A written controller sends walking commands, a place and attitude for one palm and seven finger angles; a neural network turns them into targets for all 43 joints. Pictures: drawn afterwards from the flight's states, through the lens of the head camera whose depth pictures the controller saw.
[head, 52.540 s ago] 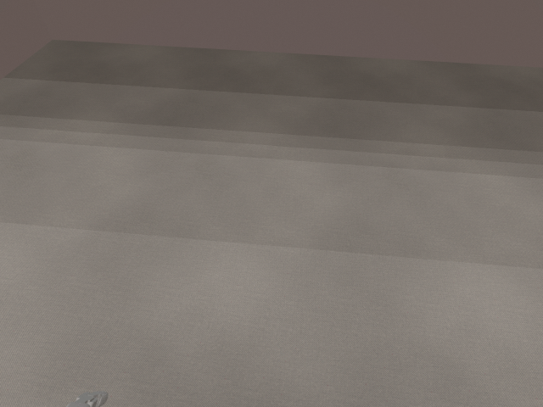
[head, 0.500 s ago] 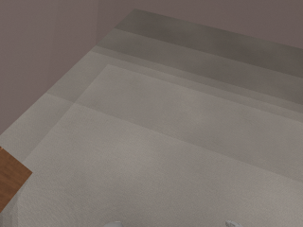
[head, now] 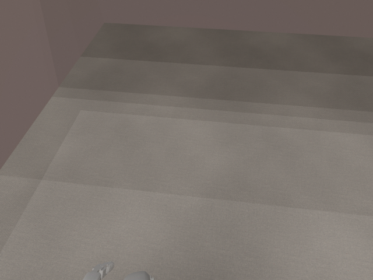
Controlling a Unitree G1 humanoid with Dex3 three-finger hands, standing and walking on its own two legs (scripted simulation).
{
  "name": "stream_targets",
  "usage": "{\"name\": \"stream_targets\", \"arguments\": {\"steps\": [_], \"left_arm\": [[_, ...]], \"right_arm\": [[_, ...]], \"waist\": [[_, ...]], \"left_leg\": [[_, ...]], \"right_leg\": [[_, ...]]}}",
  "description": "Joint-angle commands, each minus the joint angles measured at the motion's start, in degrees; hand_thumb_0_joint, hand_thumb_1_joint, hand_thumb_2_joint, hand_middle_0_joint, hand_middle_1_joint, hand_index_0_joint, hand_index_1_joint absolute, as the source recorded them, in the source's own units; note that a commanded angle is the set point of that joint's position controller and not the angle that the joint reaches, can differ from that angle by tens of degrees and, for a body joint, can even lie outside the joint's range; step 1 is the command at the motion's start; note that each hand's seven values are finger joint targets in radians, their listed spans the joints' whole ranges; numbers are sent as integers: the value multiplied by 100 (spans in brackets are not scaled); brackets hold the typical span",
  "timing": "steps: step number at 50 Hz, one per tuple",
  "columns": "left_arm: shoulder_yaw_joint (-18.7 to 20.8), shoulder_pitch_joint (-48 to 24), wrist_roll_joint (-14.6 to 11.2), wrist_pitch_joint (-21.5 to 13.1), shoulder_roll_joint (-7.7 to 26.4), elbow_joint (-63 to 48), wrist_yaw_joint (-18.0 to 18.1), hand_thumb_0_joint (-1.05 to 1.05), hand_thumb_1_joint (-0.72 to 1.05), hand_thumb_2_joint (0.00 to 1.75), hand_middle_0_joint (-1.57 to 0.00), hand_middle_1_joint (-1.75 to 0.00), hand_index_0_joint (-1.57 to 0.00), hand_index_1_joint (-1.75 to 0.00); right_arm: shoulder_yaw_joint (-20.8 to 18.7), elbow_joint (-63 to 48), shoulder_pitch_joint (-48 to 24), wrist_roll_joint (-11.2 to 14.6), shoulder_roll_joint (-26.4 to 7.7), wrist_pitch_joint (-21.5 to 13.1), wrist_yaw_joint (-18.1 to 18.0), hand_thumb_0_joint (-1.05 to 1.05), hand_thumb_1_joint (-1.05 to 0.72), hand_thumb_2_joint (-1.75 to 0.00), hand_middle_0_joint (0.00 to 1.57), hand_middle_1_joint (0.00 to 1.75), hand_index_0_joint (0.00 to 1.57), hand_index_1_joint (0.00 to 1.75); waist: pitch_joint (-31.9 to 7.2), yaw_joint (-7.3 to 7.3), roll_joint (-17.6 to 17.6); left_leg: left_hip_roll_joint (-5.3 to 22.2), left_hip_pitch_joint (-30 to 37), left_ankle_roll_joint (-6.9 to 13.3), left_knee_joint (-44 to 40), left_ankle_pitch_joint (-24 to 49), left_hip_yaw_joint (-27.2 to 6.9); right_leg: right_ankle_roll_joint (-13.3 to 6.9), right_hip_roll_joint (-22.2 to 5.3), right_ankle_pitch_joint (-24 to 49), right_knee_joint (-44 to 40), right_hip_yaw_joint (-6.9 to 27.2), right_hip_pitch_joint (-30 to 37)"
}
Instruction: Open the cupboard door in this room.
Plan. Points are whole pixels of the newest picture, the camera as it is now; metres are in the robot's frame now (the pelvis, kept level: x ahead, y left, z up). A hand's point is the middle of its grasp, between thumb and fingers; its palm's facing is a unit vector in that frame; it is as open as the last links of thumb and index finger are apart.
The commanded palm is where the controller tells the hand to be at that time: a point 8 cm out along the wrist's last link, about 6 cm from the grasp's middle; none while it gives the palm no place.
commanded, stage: walk to a spot facing it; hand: left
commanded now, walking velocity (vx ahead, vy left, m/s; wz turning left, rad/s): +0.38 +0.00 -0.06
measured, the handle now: out of the picture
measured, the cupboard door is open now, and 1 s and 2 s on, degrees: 45 45 45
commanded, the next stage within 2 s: turn to face it in 0.88 s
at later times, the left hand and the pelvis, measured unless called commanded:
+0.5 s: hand (114, 230) +0.26 +0.20 -0.16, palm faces +0.02 -0.99 -0.17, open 7.4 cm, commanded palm none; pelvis +0.23 +0.02 +0.00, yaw -3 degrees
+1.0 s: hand (146, 179) +0.43 +0.13 -0.19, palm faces +0.09 -0.99 -0.11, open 7.3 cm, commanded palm none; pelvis +0.48 -0.02 -0.01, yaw +1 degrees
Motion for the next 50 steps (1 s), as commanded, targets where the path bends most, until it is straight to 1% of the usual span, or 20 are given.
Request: {"name": "stream_targets", "arguments": {"steps": [1,8,10,12,13,14,15,18,22,29,30,31,32,33,36,39,45,48,49,50], "left_arm": [[197,767,42,-130,697,96,55,0,90,90,-20,-30,-20,-30],[215,1215,63,-187,874,329,26,0,90,90,-20,-30,-20,-30],[219,1227,51,-180,943,359,36,0,90,90,-20,-30,-20,-30],[214,1160,18,-152,932,341,32,0,90,90,-20,-30,-20,-30],[200,1199,11,-132,753,237,7,0,90,90,-20,-30,-20,-30],[136,1364,-46,-132,509,77,-58,0,90,90,-20,-30,-20,-30],[150,933,25,-157,643,-117,-36,0,90,90,-20,-30,-20,-30],[172,636,99,-43,554,-81,-135,0,90,90,-20,-30,-20,-30],[126,893,93,151,216,-23,-210,0,90,90,-20,-30,-20,-30],[231,1219,116,106,493,82,-187,0,90,90,-20,-30,-20,-30],[292,1707,125,60,709,220,-159,0,90,90,-20,-30,-20,-30],[403,2323,151,-25,1258,388,-98,0,90,90,-20,-30,-20,-30],[456,2757,75,-22,1636,480,-46,0,90,90,-20,-30,-20,-30],[398,2457,71,-27,1408,437,32,0,90,90,-20,-30,-20,-30],[196,1538,86,-92,686,219,81,0,90,90,-20,-30,-20,-30],[146,1514,89,-222,606,330,76,0,90,90,-20,-30,-20,-30],[114,1761,62,-233,706,625,94,0,90,90,-20,-30,-20,-30],[117,1599,47,-195,734,641,131,0,90,90,-20,-30,-20,-30],[108,1521,21,-160,723,588,142,0,90,90,-20,-30,-20,-30],[123,1751,-14,-98,549,445,121,0,90,90,-20,-30,-20,-30]], "right_arm": [[-71,-410,77,-10,-120,-120,51,0,-90,-90,20,30,20,30],[-125,-958,-1240,8,-271,-258,190,0,-90,-90,20,30,20,30],[-136,-958,-1254,1,-399,-301,174,0,-90,-90,20,30,20,30],[-193,-658,-410,-40,-638,-352,97,0,-90,-90,20,30,20,30],[-309,-452,416,-101,-1094,-375,44,0,-90,-90,20,30,20,30],[-436,-337,1124,-154,-1726,-373,-11,0,-90,-90,20,30,20,30],[-396,-342,1054,-89,-1677,-307,-33,0,-90,-90,20,30,20,30],[-251,-702,-202,-55,-1017,-369,-70,0,-90,-90,20,30,20,30],[-206,-666,-471,-38,-969,-420,-53,0,-90,-90,20,30,20,30],[-236,-534,-465,-26,-902,-246,36,0,-90,-90,20,30,20,30],[-211,-546,-529,-8,-793,-246,45,0,-90,-90,20,30,20,30],[-128,-647,-552,66,-445,-261,92,0,-90,-90,20,30,20,30],[-105,-907,-859,68,-388,-284,116,0,-90,-90,20,30,20,30],[-180,-891,-981,55,-570,-276,101,0,-90,-90,20,30,20,30],[-143,-659,-974,1,-426,-269,101,0,-90,-90,20,30,20,30],[-108,-519,-726,17,-140,-186,152,0,-90,-90,20,30,20,30],[-53,-769,-1361,52,-68,-244,227,0,-90,-90,20,30,20,30],[-93,-604,-750,19,-287,-282,161,0,-90,-90,20,30,20,30],[-148,-386,9,-4,-522,-297,113,0,-90,-90,20,30,20,30],[-271,-277,661,-71,-1141,-307,40,0,-90,-90,20,30,20,30]], "waist": [[-275,185,-543],[-30,448,-611],[-1,321,-560],[-366,-124,-185],[-897,-415,587],[-1449,-529,1889],[-1303,-508,1220],[-135,50,830],[-275,406,736],[-151,689,298],[-238,954,-128],[-390,1221,-1556],[-596,1368,-2120],[-427,1157,-1894],[-234,616,-828],[-239,388,-613],[-129,539,-665],[-345,121,-570],[-701,-223,-260],[-1432,-352,889]], "left_leg": [[173,-590,-82,-903,629,-76],[-60,-577,58,-2621,1068,71],[-219,-150,136,-3046,1088,217],[-472,1517,302,-3602,1271,342],[319,2814,668,-3857,1107,-768],[1859,3784,1377,-4556,1038,-2814],[2169,3234,1627,-4942,389,-3291],[1672,1399,1132,-5537,-839,-2231],[1052,787,885,-5561,377,-487],[610,138,605,-4664,-876,-58],[245,-147,432,-3763,-774,238],[-384,-1181,211,-1880,-730,773],[-529,-1806,246,-364,-1450,343],[-232,-1937,279,386,-883,-180],[208,-1502,162,89,393,-442],[93,-1077,59,-958,660,-134],[-269,-668,214,-2685,1100,294],[-548,562,402,-3403,1425,451],[-518,1694,512,-3657,2013,304],[631,3059,999,-3624,3118,-1208]], "right_leg": [[-699,-1405,1064,-1862,1109,395],[-612,-1458,1469,-1652,1122,1070],[-523,-1444,2041,-1341,1019,1152],[-299,-1103,2840,-8,647,542],[-22,-619,2015,1428,405,-432],[202,138,-1117,3502,-16,-1691],[100,10,-1756,4365,573,-2049],[208,-680,-605,4519,873,-2381],[357,-772,-210,2386,452,-1253],[413,-245,200,470,-170,652],[284,-444,-357,-16,226,1219],[-234,-1623,-1448,-998,2131,2010],[-772,-2566,-1982,-2038,3808,2274],[-888,-2594,-2404,-2205,3905,1872],[-539,-2062,-573,-2004,1971,928],[-464,-1734,1178,-1872,829,894],[-274,-1644,2649,-1453,151,1522],[-53,-1526,3655,-452,-203,1361],[123,-1349,3430,542,-385,874],[438,-749,1483,2016,-556,-316]]}}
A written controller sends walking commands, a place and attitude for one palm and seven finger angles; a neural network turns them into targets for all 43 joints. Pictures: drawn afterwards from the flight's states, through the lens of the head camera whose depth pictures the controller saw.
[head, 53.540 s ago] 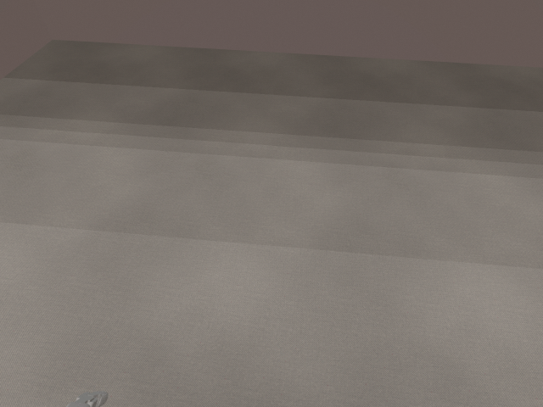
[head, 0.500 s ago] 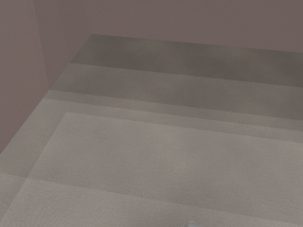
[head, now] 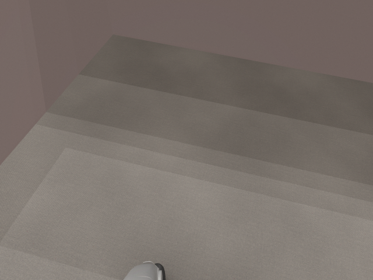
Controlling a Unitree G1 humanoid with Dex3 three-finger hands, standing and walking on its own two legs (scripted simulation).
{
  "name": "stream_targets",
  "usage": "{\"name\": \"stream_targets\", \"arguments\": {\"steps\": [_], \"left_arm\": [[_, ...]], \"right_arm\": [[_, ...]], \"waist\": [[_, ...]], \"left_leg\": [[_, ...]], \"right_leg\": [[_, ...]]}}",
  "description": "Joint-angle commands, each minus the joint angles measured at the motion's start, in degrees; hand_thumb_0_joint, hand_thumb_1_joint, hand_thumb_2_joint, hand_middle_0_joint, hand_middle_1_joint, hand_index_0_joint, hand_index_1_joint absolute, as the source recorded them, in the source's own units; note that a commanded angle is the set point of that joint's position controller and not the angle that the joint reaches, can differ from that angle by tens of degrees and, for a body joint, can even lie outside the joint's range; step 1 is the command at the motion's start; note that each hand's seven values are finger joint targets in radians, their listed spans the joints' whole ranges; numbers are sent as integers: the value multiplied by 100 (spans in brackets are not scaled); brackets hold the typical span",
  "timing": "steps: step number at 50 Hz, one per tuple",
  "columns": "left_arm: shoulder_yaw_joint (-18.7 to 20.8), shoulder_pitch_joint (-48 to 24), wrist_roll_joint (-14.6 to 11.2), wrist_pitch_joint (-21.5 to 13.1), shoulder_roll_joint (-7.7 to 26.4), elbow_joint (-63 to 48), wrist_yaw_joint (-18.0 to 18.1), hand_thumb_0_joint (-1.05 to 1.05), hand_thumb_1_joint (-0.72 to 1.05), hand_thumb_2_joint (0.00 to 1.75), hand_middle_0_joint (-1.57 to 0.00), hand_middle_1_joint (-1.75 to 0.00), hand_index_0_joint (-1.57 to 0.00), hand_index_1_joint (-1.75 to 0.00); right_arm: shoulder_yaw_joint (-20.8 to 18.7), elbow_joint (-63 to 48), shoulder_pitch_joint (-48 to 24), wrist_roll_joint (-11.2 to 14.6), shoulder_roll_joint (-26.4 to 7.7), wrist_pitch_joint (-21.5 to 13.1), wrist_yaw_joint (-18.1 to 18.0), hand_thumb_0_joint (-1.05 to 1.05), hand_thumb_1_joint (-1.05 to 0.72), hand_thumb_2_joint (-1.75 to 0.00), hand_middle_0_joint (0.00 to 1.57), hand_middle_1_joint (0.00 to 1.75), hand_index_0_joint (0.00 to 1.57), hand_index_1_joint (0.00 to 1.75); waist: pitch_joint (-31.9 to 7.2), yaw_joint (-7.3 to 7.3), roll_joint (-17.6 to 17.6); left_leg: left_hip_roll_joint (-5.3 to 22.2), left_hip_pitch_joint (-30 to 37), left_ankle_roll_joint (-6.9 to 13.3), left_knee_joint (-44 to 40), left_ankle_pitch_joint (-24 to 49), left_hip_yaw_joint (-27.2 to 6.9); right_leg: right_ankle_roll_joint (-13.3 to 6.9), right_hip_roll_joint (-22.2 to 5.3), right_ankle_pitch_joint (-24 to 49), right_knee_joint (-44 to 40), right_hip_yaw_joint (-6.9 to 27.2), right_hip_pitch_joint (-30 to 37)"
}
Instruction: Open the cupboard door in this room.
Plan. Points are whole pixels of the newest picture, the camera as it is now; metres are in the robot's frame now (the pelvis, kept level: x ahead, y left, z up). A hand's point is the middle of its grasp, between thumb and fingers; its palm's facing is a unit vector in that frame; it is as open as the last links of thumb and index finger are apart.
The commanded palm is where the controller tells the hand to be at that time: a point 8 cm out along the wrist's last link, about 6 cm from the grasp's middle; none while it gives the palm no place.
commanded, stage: turn to face it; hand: left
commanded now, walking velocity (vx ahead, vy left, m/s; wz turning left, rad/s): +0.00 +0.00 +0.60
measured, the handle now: out of the picture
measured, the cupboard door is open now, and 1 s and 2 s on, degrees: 45 45 45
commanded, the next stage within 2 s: none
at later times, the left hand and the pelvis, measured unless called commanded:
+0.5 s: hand (118, 240) +0.22 +0.18 -0.14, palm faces +0.22 -0.94 -0.28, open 7.4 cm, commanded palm none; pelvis +0.13 -0.04 +0.00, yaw +14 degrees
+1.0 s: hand out of the picture +0.11 +0.22 -0.16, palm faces +0.54 -0.80 -0.27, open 7.4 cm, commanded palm none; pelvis +0.17 -0.01 +0.01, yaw +31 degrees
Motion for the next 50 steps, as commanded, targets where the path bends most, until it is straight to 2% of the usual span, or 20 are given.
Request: {"name": "stream_targets", "arguments": {"steps": [1,3,5,7,13,18,19,20,21,22,24,26,34,37,38,39,40,42,45,50], "left_arm": [[159,309,-96,-12,600,-598,43,0,90,90,-20,-30,-20,-30],[160,-436,-34,53,626,-819,100,0,90,90,-20,-30,-20,-30],[221,-618,12,132,596,-854,19,0,90,90,-20,-30,-20,-30],[242,-386,6,275,479,-820,-4,0,90,90,-20,-30,-20,-30],[318,-798,21,457,635,-1285,9,0,90,90,-20,-30,-20,-30],[368,-592,5,378,906,-1478,51,0,90,90,-20,-30,-20,-30],[418,-421,32,316,1197,-1486,94,0,90,90,-20,-30,-20,-30],[521,-293,117,280,1752,-1519,148,0,90,90,-20,-30,-20,-30],[477,-331,82,303,1926,-1591,145,0,90,90,-20,-30,-20,-30],[436,-567,55,264,1680,-1644,186,0,90,90,-20,-30,-20,-30],[327,-1058,33,301,1328,-1780,193,0,90,90,-20,-30,-20,-30],[295,-982,34,268,1273,-1775,172,0,90,90,-20,-30,-20,-30],[420,-452,74,307,1708,-1573,140,0,90,90,-20,-30,-20,-30],[474,-660,2,313,1808,-1625,97,0,90,90,-20,-30,-20,-30],[437,-723,-27,329,1594,-1739,62,0,90,90,-20,-30,-20,-30],[293,-990,-69,364,1177,-2053,30,0,90,90,-20,-30,-20,-30],[299,-1266,3,482,1332,-2161,111,0,90,90,-20,-30,-20,-30],[325,-1401,-17,523,1232,-1971,115,0,90,90,-20,-30,-20,-30],[357,-1013,16,591,1208,-1702,19,0,90,90,-20,-30,-20,-30],[325,-1127,7,593,1155,-1813,26,0,90,90,-20,-30,-20,-30]], "right_arm": [[-344,295,2423,-13,-1569,-49,-228,0,-90,-90,20,30,20,30],[-302,59,1662,47,-1447,-27,-314,0,-90,-90,20,30,20,30],[-198,-156,1044,25,-967,-75,-334,0,-90,-90,20,30,20,30],[-167,-267,706,28,-950,-86,-333,0,-90,-90,20,30,20,30],[-315,-568,368,-15,-1197,119,-251,0,-90,-90,20,30,20,30],[-402,-819,91,15,-1274,274,-210,0,-90,-90,20,30,20,30],[-379,-887,86,57,-1065,272,-178,0,-90,-90,20,30,20,30],[-315,-1030,114,93,-677,267,-140,0,-90,-90,20,30,20,30],[-344,-1090,65,53,-843,293,-122,0,-90,-90,20,30,20,30],[-360,-1009,19,44,-854,370,-136,0,-90,-90,20,30,20,30],[-314,-891,87,42,-787,444,-78,0,-90,-90,20,30,20,30],[-258,-877,73,54,-677,475,-39,0,-90,-90,20,30,20,30],[-130,-1110,-467,93,-647,432,22,0,-90,-90,20,30,20,30],[-220,-992,227,49,-977,375,-9,0,-90,-90,20,30,20,30],[-348,-926,660,9,-1482,334,-23,0,-90,-90,20,30,20,30],[-521,-885,1111,17,-2150,325,-68,0,-90,-90,20,30,20,30],[-488,-738,1277,67,-2130,361,-114,0,-90,-90,20,30,20,30],[-458,-924,639,39,-1872,328,-236,0,-90,-90,20,30,20,30],[-341,-1038,129,34,-1574,280,-242,0,-90,-90,20,30,20,30],[-374,-997,221,20,-1576,285,-207,0,-90,-90,20,30,20,30]], "waist": [[-1804,-859,2037],[-1155,-588,1397],[-593,-333,951],[-757,-93,773],[-768,-69,893],[-825,138,821],[-923,240,75],[-972,302,-1563],[-935,315,-1361],[-884,151,-1322],[-660,-112,-941],[-698,-127,-987],[-741,146,-1140],[-1115,-316,-656],[-1488,-560,504],[-1589,-819,2190],[-1594,-815,1329],[-1022,-575,1469],[-731,-182,878],[-740,-197,864]], "left_leg": [[2200,3860,1366,-885,3095,-3122],[2127,2572,1343,-1217,2331,-3065],[1634,1482,1047,-1424,1875,-2306],[1291,1207,843,-1358,2314,-1662],[1032,711,810,-1506,605,-1872],[648,210,496,-730,541,-2101],[239,-330,192,-130,-85,-1794],[-634,-1175,-301,1348,-1919,-719],[-514,-1066,-311,2778,-2767,-803],[-290,-1110,-347,3554,-2502,-1039],[-44,-1061,-468,3928,-1751,-897],[-58,-926,-543,3430,-1558,-671],[-269,-33,-402,906,-1515,5],[-367,1535,-223,-486,-251,111],[532,2814,133,-792,1290,-943],[2204,3350,1186,-899,4073,-3128],[2334,3074,1440,-834,3536,-2883],[1738,2239,1166,-1038,2400,-2546],[1116,1700,773,-1246,1810,-1916],[1011,1635,853,-1308,1308,-2136]], "right_leg": [[4,219,-1126,4254,261,-2785],[-21,-83,-659,5281,1143,-3382],[115,-333,-160,4874,1283,-3218],[203,-268,49,4161,1202,-2808],[279,-42,317,2637,1021,-2372],[208,226,1094,554,884,-891],[59,-377,1272,-228,1461,-167],[-535,-2014,1963,-766,3004,236],[-1079,-2696,2613,-759,3155,-325],[-1086,-2423,2831,-668,3022,-568],[-852,-1786,3485,-384,1732,-689],[-669,-1543,4331,-228,1076,-473],[-650,-1680,5215,348,526,49],[-298,-1595,4741,1492,149,-638],[19,-1205,2985,2672,-8,-1840],[385,-380,-1470,4068,224,-3387],[294,-387,-1537,4425,1033,-3499],[315,-407,-860,4563,1282,-3643],[355,-289,45,4342,1255,-3306],[371,-114,89,3321,1234,-3036]]}}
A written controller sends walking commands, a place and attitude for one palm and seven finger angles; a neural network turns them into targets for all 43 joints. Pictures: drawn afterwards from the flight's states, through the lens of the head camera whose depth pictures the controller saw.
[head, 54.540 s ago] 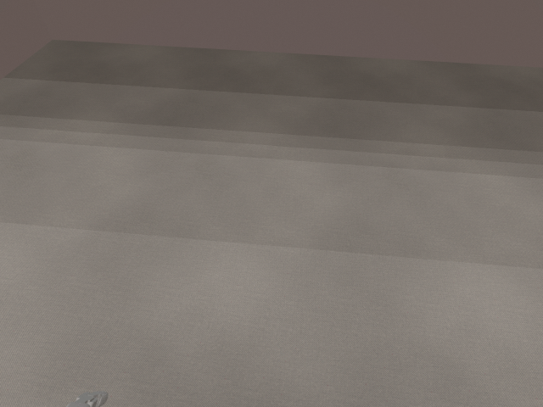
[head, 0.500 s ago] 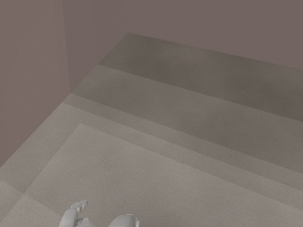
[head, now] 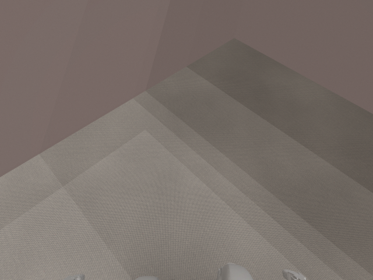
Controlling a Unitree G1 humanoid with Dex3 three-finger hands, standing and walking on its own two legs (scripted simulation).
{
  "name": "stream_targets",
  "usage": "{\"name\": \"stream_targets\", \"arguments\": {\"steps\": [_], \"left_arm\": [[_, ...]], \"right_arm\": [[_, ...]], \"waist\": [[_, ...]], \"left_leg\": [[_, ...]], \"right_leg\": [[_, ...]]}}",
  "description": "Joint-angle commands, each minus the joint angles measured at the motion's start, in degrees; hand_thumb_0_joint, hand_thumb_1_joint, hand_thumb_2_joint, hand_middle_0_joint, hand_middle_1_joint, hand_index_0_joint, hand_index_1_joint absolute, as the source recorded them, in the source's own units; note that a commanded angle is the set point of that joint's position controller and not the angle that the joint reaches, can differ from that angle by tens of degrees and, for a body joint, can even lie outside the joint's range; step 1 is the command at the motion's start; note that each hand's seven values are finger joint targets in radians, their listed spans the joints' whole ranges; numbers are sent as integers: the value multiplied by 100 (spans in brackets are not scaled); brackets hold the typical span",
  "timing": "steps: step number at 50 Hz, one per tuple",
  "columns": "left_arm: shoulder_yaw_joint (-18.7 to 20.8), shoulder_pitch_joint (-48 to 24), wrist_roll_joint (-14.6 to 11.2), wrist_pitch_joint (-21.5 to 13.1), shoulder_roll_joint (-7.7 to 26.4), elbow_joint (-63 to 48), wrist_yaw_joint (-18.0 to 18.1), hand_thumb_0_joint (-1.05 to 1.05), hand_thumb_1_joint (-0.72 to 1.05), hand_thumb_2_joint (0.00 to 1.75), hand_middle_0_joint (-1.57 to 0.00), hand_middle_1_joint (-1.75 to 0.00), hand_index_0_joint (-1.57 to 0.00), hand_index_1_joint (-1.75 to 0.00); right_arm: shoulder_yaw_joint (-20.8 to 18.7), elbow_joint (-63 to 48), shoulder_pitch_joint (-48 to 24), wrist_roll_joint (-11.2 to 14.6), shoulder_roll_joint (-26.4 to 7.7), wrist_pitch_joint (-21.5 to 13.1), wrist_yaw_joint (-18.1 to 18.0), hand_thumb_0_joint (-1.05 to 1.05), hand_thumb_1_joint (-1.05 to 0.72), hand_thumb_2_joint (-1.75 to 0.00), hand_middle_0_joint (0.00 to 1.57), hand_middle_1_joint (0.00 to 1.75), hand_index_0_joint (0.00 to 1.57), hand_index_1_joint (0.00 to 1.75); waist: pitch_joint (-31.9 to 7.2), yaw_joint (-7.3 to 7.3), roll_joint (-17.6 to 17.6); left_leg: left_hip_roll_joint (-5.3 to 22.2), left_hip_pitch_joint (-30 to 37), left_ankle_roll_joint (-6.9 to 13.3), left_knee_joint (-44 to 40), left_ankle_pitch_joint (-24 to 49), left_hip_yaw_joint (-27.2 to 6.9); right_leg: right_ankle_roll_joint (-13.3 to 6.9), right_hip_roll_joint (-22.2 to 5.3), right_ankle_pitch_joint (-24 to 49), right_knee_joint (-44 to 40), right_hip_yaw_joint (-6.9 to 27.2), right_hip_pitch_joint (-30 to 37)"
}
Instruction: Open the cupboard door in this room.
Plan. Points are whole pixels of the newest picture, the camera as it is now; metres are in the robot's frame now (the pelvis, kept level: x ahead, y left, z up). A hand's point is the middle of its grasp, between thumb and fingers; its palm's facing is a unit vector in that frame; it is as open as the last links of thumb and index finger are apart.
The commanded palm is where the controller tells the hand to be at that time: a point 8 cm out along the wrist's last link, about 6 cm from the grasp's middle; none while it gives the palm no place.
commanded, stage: turn to face it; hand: left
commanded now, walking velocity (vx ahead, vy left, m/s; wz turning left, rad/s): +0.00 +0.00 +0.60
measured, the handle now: out of the picture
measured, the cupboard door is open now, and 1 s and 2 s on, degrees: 45 45 45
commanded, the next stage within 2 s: none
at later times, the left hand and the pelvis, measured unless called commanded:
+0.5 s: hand out of the picture +0.03 +0.16 -0.16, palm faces +0.33 -0.92 -0.23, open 7.3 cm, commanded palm none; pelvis +0.02 -0.05 +0.00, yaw +20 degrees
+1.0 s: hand out of the picture +0.02 +0.18 -0.15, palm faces +0.56 -0.77 -0.30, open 7.4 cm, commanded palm none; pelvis +0.04 -0.06 -0.01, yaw +37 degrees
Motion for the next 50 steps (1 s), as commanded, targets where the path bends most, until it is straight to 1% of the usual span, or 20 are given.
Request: {"name": "stream_targets", "arguments": {"steps": [1,4,7,8,9,10,14,22,26,27,28,29,32,35,42,46,47,48,49,50], "left_arm": [[55,-141,15,-162,260,-572,13,0,90,90,-20,-30,-20,-30],[32,-114,-6,-203,240,-636,23,0,90,90,-20,-30,-20,-30],[74,469,-23,-302,324,-527,64,0,90,90,-20,-30,-20,-30],[138,711,33,-380,675,-514,100,0,90,90,-20,-30,-20,-30],[239,769,118,-423,1159,-509,148,0,90,90,-20,-30,-20,-30],[172,687,80,-399,1225,-576,147,0,90,90,-20,-30,-20,-30],[-2,-85,30,-413,470,-736,173,0,90,90,-20,-30,-20,-30],[166,518,91,-399,798,-470,162,0,90,90,-20,-30,-20,-30],[236,346,33,-351,885,-458,92,0,90,90,-20,-30,-20,-30],[216,312,-11,-321,732,-549,60,0,90,90,-20,-30,-20,-30],[69,77,-42,-300,285,-809,8,0,90,90,-20,-30,-20,-30],[21,-348,26,-210,339,-969,48,0,90,90,-20,-30,-20,-30],[82,-384,5,-174,326,-636,49,0,90,90,-20,-30,-20,-30],[87,-133,6,-152,327,-477,0,0,90,90,-20,-30,-20,-30],[41,-342,-10,-156,253,-648,17,0,90,90,-20,-30,-20,-30],[71,331,-49,-274,308,-540,57,0,90,90,-20,-30,-20,-30],[132,613,-8,-344,590,-482,97,0,90,90,-20,-30,-20,-30],[242,771,99,-408,1147,-491,155,0,90,90,-20,-30,-20,-30],[176,663,69,-385,1236,-530,156,0,90,90,-20,-30,-20,-30],[139,434,36,-421,903,-550,188,0,90,90,-20,-30,-20,-30]], "right_arm": [[-391,-268,316,-5,-1225,-79,-74,0,-90,-90,20,30,20,30],[-430,-287,240,-20,-1220,-35,-62,0,-90,-90,20,30,20,30],[-449,-393,-49,34,-1141,7,-59,0,-90,-90,20,30,20,30],[-425,-451,-37,88,-903,2,-27,0,-90,-90,20,30,20,30],[-362,-568,26,113,-491,-11,4,0,-90,-90,20,30,20,30],[-379,-608,-2,54,-663,11,31,0,-90,-90,20,30,20,30],[-337,-251,112,47,-503,165,108,0,-90,-90,20,30,20,30],[-188,-326,-381,85,-286,117,143,0,-90,-90,20,30,20,30],[-243,-253,175,68,-535,31,128,0,-90,-90,20,30,20,30],[-350,-172,603,35,-956,-30,114,0,-90,-90,20,30,20,30],[-523,-162,989,-3,-1594,-36,76,0,-90,-90,20,30,20,30],[-535,-21,1305,19,-1719,-1,5,0,-90,-90,20,30,20,30],[-400,-171,628,4,-1246,-66,-153,0,-90,-90,20,30,20,30],[-336,-230,384,19,-1131,-116,-146,0,-90,-90,20,30,20,30],[-408,-212,361,-25,-1212,-37,-86,0,-90,-90,20,30,20,30],[-444,-333,6,26,-1151,14,-79,0,-90,-90,20,30,20,30],[-419,-391,-10,79,-939,7,-56,0,-90,-90,20,30,20,30],[-369,-496,62,123,-529,-4,-11,0,-90,-90,20,30,20,30],[-392,-542,27,58,-684,15,9,0,-90,-90,20,30,20,30],[-417,-403,-38,28,-707,84,3,0,-90,-90,20,30,20,30]], "waist": [[-822,-246,854],[-848,-226,1046],[-979,81,968],[-1045,200,170],[-1041,232,-1547],[-954,211,-1257],[-692,-259,-994],[-823,122,-1010],[-1036,-204,-700],[-1352,-464,297],[-1394,-680,2074],[-1309,-800,1422],[-1014,-426,1239],[-943,-204,850],[-738,-268,967],[-984,48,961],[-1067,197,270],[-1115,244,-1524],[-924,192,-1349],[-803,53,-1325]], "left_leg": [[1403,649,746,-987,1790,-1490],[1279,444,687,-787,1935,-1682],[971,-261,401,-234,1655,-1733],[521,-920,45,427,683,-1377],[-405,-1860,-448,1920,-1646,-253],[-190,-1708,-400,3255,-2191,-408],[240,-1649,-611,4186,-934,-250],[216,-934,-588,1638,-1203,437],[117,419,-406,-109,-73,593],[746,1508,-107,-601,1193,-212],[2347,2219,753,-737,3508,-2330],[2713,1919,1177,-766,3721,-2441],[1774,1278,822,-771,3318,-1641],[1426,1100,661,-856,2949,-1245],[1303,585,712,-943,1759,-1723],[965,-155,432,-307,1713,-1881],[565,-800,107,281,860,-1599],[-374,-1796,-408,1687,-1348,-495],[-256,-1725,-416,3075,-2202,-462],[-46,-1729,-433,3848,-1898,-657]], "right_leg": [[2,150,-3,-801,23,71],[-60,384,-24,-1762,-100,671],[-146,485,950,-3414,-181,2034],[-305,-181,1212,-4272,462,2793],[-991,-1869,1973,-4667,2097,3147],[-1455,-2356,2409,-4575,2036,2399],[-1078,-1212,3475,-4192,277,2068],[-1161,-1521,4270,-3748,-338,2765],[-737,-1460,3570,-2830,-793,2165],[-406,-1152,2537,-1769,-1054,1232],[29,-258,-1284,-409,-1035,-420],[-53,-216,-1521,244,-291,-678],[-25,-149,-390,716,171,-618],[4,-44,37,342,129,-313],[-42,262,-116,-1323,-9,405],[-162,516,816,-3334,-159,2041],[-271,-32,1147,-4213,333,2865],[-872,-1684,1815,-4705,2007,3402],[-1399,-2353,2425,-4629,2088,2575],[-1391,-2007,2718,-4527,1924,2247]]}}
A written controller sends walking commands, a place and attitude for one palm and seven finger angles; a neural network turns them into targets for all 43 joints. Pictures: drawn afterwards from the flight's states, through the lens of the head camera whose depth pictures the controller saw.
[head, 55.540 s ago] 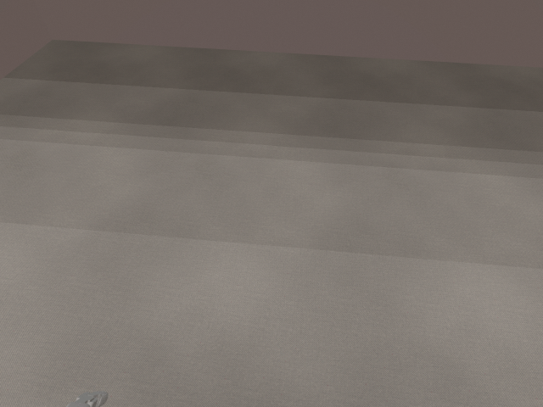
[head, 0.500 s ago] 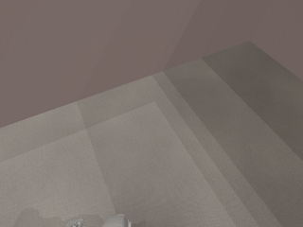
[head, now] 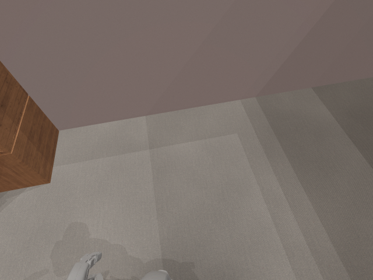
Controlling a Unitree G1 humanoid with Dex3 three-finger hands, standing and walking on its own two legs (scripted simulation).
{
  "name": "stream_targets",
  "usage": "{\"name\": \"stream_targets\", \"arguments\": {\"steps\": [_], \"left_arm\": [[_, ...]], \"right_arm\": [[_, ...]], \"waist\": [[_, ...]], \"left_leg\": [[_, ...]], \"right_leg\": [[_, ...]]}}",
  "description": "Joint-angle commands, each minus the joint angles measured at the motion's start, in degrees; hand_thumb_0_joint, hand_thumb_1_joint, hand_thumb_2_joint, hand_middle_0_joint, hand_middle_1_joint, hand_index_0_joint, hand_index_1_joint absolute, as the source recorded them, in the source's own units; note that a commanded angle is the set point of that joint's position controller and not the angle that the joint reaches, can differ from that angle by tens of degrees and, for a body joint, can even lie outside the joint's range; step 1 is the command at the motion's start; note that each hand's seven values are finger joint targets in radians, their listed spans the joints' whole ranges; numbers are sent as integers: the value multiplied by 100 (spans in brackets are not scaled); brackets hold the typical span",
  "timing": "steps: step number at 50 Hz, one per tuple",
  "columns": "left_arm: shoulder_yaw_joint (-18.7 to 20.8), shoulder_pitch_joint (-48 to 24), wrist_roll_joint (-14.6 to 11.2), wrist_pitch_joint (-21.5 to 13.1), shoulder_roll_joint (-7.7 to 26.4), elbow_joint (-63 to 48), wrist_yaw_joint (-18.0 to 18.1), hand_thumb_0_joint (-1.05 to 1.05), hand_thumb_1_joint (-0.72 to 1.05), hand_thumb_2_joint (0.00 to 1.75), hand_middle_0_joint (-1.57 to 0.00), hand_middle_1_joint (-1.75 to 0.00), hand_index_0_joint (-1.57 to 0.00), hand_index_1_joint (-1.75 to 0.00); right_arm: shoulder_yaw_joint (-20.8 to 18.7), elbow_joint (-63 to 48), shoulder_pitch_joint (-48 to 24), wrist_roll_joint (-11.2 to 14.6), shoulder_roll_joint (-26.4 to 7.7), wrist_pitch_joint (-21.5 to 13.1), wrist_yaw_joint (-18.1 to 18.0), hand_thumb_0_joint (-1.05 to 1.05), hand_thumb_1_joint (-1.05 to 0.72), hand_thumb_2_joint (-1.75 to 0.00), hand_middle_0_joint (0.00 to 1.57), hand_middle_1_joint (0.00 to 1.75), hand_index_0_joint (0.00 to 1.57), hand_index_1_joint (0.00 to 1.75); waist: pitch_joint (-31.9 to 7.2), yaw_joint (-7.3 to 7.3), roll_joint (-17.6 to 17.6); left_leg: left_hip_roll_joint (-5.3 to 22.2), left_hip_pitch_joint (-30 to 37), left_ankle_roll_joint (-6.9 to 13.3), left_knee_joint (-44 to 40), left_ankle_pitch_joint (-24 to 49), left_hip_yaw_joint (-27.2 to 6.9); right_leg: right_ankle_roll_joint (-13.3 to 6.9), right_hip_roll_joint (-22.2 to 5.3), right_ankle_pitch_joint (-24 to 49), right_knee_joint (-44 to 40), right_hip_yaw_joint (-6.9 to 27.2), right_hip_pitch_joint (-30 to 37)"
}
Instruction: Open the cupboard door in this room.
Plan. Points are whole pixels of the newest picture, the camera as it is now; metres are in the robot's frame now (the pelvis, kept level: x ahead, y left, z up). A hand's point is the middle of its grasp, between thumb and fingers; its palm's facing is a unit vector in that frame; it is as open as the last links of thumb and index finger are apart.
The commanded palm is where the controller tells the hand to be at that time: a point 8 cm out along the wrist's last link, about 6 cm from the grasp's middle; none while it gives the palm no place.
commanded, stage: turn to face it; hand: left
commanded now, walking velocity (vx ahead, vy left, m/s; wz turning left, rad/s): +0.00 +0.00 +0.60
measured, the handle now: out of the picture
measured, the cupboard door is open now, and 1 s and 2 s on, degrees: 45 45 45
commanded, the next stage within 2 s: take the last steps up to it in 1.46 s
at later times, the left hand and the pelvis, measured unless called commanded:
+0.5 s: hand out of the picture -0.01 +0.25 -0.17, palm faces +0.35 -0.90 -0.26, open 7.4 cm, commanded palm none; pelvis +0.01 +0.02 +0.00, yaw +19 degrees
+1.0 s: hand out of the picture +0.02 +0.18 -0.14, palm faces +0.58 -0.78 -0.24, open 7.4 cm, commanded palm none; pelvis +0.05 -0.02 +0.01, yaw +38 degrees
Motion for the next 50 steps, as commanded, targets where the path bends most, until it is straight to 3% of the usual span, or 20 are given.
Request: {"name": "stream_targets", "arguments": {"steps": [1,2,4,8,13,15,16,17,18,19,22,25,31,36,37,38,39,40,43,50], "left_arm": [[226,406,20,-170,1002,-282,137,0,90,90,-20,-30,-20,-30],[173,226,8,-171,807,-343,127,0,90,90,-20,-30,-20,-30],[168,234,33,-188,713,-375,142,0,90,90,-20,-30,-20,-30],[244,759,55,-185,889,-147,135,0,90,90,-20,-30,-20,-30],[355,935,102,-140,1081,-27,110,0,90,90,-20,-30,-20,-30],[385,874,67,-126,1187,-30,71,0,90,90,-20,-30,-20,-30],[397,781,26,-123,1192,-49,47,0,90,90,-20,-30,-20,-30],[380,696,-16,-105,1039,-163,14,0,90,90,-20,-30,-20,-30],[219,373,-40,-95,582,-437,-31,0,90,90,-20,-30,-20,-30],[199,48,20,4,703,-572,33,0,90,90,-20,-30,-20,-30],[243,-40,1,71,645,-303,17,0,90,90,-20,-30,-20,-30],[246,253,16,98,615,-149,-36,0,90,90,-20,-30,-20,-30],[204,-57,-3,96,552,-336,-24,0,90,90,-20,-30,-20,-30],[217,394,-40,-25,561,-302,10,0,90,90,-20,-30,-20,-30],[257,670,-32,-90,710,-228,35,0,90,90,-20,-30,-20,-30],[362,934,64,-159,1219,-190,99,0,90,90,-20,-30,-20,-30],[375,962,99,-159,1500,-186,115,0,90,90,-20,-30,-20,-30],[320,821,44,-187,1245,-202,150,0,90,90,-20,-30,-20,-30],[182,112,16,-146,733,-374,139,0,90,90,-20,-30,-20,-30],[277,724,67,-165,937,-134,122,0,90,90,-20,-30,-20,-30]], "right_arm": [[-232,-493,-285,10,-615,-71,6,0,-90,-90,20,30,20,30],[-207,-407,-226,5,-555,-43,42,0,-90,-90,20,30,20,30],[-145,-361,-225,24,-450,-30,82,0,-90,-90,20,30,20,30],[-58,-412,-626,44,-298,-37,99,0,-90,-90,20,30,20,30],[1,-524,-822,64,-245,-113,109,0,-90,-90,20,30,20,30],[-16,-483,-554,48,-343,-150,96,0,-90,-90,20,30,20,30],[-59,-431,-256,29,-483,-181,92,0,-90,-90,20,30,20,30],[-177,-351,208,-8,-958,-233,70,0,-90,-90,20,30,20,30],[-349,-292,683,-29,-1581,-241,37,0,-90,-90,20,30,20,30],[-315,-161,934,12,-1620,-213,-22,0,-90,-90,20,30,20,30],[-214,-367,119,-25,-1197,-258,-177,0,-90,-90,20,30,20,30],[-151,-422,-71,-10,-1071,-310,-168,0,-90,-90,20,30,20,30],[-202,-374,17,-40,-1132,-265,-125,0,-90,-90,20,30,20,30],[-259,-461,-250,-12,-1084,-210,-122,0,-90,-90,20,30,20,30],[-247,-495,-295,33,-982,-212,-108,0,-90,-90,20,30,20,30],[-215,-563,-220,93,-633,-219,-59,0,-90,-90,20,30,20,30],[-196,-682,-224,78,-508,-217,-46,0,-90,-90,20,30,20,30],[-221,-562,-244,12,-695,-149,-51,0,-90,-90,20,30,20,30],[-188,-320,-110,25,-486,-31,50,0,-90,-90,20,30,20,30],[-35,-359,-598,36,-206,-46,105,0,-90,-90,20,30,20,30]], "waist": [[-561,97,-1524],[-541,-13,-1317],[-655,-14,-1400],[-772,258,-1163],[-751,383,-1403],[-881,215,-1244],[-1014,2,-1095],[-1390,-275,-109],[-1497,-534,1668],[-1555,-571,987],[-841,-170,780],[-855,46,487],[-722,-24,565],[-921,199,763],[-996,362,427],[-1207,461,-975],[-1054,457,-1946],[-919,373,-1814],[-616,-41,-1288],[-671,287,-1101]], "left_leg": [[310,-1296,-152,3187,-579,172],[402,-1247,-223,3300,-187,280],[457,-1134,-295,2880,-16,506],[437,-898,-319,1576,-223,885],[380,-254,-154,153,-269,1226],[238,412,-73,-652,316,1409],[240,1074,23,-1295,891,1377],[1006,2273,383,-1619,2372,466],[2588,2994,1242,-1713,4953,-1590],[2818,2762,1598,-1656,5030,-1542],[2023,1745,1269,-1853,4181,-884],[1637,1646,1051,-1893,4031,-439],[1538,1265,1083,-1933,3287,-813],[1225,732,844,-1370,3342,-1128],[994,284,604,-1002,2740,-1017],[345,-792,182,40,1038,-362],[-202,-1225,-111,1530,-1385,409],[162,-1157,-70,2532,-1222,78],[437,-1107,-222,3268,-116,345],[471,-663,-283,1196,-249,1029]], "right_leg": [[-779,-1995,2458,-1558,1440,921],[-661,-1687,2816,-1423,830,888],[-566,-1532,3325,-1329,273,1127],[-599,-1680,3935,-1093,-72,1759],[-618,-1921,4062,-723,-257,1668],[-411,-1859,3937,-298,-488,1395],[-209,-1770,3761,243,-689,1044],[121,-1428,2501,1355,-932,-18],[480,-577,-1753,2764,-818,-1610],[401,-546,-2015,3185,-48,-1761],[458,-531,-969,3437,314,-1736],[502,-404,-504,3081,243,-1460],[500,-155,-559,1813,159,-935],[373,197,177,-181,-19,499],[336,-24,793,-1041,148,1249],[-15,-1288,1394,-1612,1371,2277],[-745,-2654,2363,-1732,2281,1921],[-928,-2525,2594,-1625,2041,1384],[-641,-1673,2747,-1432,518,913],[-650,-1822,3434,-1162,-242,1483]]}}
